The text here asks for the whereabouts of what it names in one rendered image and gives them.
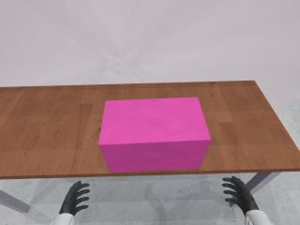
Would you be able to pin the carton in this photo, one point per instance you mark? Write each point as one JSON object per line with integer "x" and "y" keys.
{"x": 154, "y": 134}

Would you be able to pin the robot left forearm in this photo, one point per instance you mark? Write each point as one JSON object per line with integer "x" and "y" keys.
{"x": 64, "y": 219}

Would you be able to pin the robot right hand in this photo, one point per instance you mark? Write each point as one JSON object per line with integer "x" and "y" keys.
{"x": 245, "y": 200}

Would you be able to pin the robot left hand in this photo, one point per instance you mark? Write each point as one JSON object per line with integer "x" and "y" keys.
{"x": 70, "y": 202}

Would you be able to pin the robot right forearm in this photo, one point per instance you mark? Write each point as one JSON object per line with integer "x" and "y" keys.
{"x": 257, "y": 217}

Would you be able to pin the table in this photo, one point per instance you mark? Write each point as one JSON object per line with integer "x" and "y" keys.
{"x": 52, "y": 131}

